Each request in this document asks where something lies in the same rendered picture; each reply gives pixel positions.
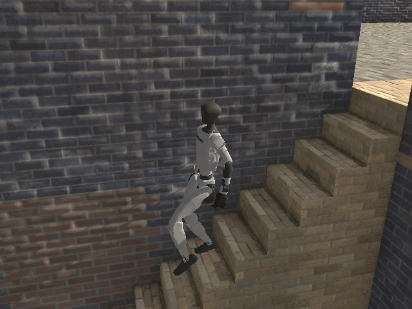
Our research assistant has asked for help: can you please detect stairs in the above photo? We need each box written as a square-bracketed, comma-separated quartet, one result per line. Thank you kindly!
[112, 88, 407, 309]

